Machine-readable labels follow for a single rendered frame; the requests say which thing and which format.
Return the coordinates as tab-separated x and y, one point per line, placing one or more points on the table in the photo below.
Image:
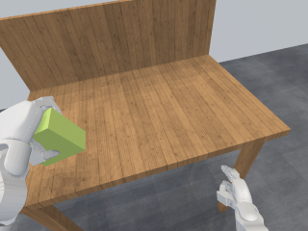
137	76

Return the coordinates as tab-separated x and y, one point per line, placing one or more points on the robot right forearm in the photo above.
248	218

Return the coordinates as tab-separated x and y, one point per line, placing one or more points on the robot left hand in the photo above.
21	121

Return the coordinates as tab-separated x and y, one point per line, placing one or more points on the robot right hand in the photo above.
237	191

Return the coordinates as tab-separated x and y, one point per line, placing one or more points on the robot left forearm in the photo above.
14	168

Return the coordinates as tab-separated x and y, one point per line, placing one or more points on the sponge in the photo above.
56	132

